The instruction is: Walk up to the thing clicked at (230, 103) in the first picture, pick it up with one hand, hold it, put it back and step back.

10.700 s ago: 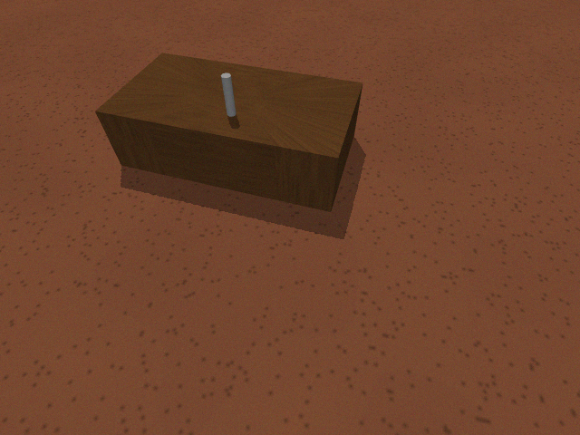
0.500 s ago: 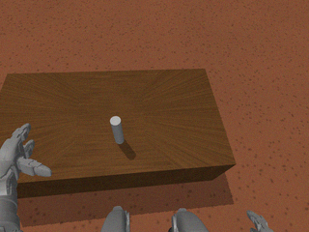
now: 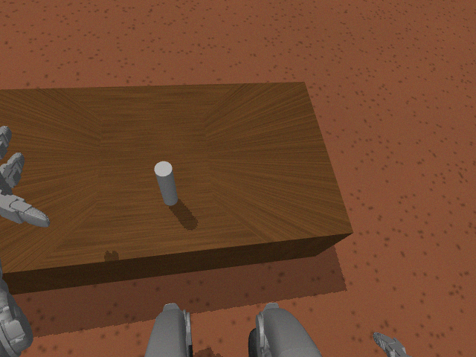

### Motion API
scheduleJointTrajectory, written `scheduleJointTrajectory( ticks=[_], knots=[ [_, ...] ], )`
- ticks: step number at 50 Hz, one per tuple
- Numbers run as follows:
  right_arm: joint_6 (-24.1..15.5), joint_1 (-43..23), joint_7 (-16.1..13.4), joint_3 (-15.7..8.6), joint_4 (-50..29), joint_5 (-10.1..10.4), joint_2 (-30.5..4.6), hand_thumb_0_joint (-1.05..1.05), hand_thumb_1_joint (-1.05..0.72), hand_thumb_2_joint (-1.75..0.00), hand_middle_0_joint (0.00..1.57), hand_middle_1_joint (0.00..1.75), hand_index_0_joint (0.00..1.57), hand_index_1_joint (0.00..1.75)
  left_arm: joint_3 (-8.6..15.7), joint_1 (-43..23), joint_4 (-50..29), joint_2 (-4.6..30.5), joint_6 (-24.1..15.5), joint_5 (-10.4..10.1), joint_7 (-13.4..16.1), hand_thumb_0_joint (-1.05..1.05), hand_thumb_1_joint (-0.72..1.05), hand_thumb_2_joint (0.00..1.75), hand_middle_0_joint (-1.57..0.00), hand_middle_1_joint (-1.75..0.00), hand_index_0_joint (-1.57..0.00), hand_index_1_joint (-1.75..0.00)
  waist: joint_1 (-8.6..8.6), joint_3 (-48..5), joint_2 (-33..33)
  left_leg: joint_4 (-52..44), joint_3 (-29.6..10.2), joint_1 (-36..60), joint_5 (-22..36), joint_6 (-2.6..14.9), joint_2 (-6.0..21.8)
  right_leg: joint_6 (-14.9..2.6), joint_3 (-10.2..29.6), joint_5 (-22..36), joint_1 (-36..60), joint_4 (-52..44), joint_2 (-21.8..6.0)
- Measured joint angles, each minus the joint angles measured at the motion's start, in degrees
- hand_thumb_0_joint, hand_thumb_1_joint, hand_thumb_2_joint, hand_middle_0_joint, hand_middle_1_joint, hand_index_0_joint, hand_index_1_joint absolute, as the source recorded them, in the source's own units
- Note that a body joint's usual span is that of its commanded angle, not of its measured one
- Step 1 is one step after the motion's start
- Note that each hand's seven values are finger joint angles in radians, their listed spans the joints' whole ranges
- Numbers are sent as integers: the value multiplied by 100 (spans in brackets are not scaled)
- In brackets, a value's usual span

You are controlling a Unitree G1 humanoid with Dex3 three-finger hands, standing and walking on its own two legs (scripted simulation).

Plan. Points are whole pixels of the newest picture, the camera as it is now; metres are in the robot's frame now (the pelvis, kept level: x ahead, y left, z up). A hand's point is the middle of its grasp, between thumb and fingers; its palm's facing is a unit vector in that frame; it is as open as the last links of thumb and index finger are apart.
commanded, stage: go down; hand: left
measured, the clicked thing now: (167, 185) +0.52 +0.13 -0.27
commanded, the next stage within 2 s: none
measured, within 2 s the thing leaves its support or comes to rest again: neither
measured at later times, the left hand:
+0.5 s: hand (27, 159) +0.44 +0.32 +0.01, palm faces +0.09 -0.99 -0.05, open 17.6 cm
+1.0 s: hand (28, 145) +0.46 +0.32 +0.01, palm faces +0.06 -1.00 -0.04, open 17.6 cm
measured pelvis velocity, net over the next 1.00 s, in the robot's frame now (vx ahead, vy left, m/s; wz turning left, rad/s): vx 0.00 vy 0.00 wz -0.01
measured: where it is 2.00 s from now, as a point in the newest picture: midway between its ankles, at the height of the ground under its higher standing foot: outside the picture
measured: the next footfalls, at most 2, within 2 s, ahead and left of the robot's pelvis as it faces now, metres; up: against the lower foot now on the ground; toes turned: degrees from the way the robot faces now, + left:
none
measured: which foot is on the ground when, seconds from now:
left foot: down 0.00-1.00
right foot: down 0.00-1.00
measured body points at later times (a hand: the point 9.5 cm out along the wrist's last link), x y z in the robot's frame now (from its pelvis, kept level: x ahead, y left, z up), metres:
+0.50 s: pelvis +0.00 +0.00 -0.02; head +0.14 +0.04 +0.41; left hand +0.43 +0.38 +0.01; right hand +0.05 -0.27 -0.11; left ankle +0.04 +0.12 -0.65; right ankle +0.01 -0.14 -0.65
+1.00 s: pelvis +0.00 +0.00 -0.02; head +0.16 +0.05 +0.39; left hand +0.45 +0.38 +0.02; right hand +0.03 -0.27 -0.12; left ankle +0.04 +0.12 -0.65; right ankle +0.01 -0.14 -0.65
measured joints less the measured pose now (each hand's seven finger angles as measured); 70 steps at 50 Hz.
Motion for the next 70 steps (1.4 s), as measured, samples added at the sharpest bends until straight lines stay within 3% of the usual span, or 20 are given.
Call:
scheduleJointTrajectory(
  ticks=[24, 70],
  knots=[
    [155, -11, 121, 192, -26, -54, 25, 1, -89, -90, 20, 30, 20, 30, 224, -693, 333, 434, -268, -75, -328, -1, -57, 2, -8, 0, -5, -2, -133, -44, 54, 446, -84, -601, -162, 22, 11, 21, -52, -142, -537, 370, 13],
    [209, 39, 182, 354, -64, -48, -7, 0, -89, -90, 20, 30, 20, 30, 344, -1461, 552, 1003, -304, -126, -668, -1, -54, 1, -8, 0, -6, -2, -349, -52, 66, 800, -202, -1147, -266, 7, 34, 7, -132, -237, -1023, 661, 51]
  ],
)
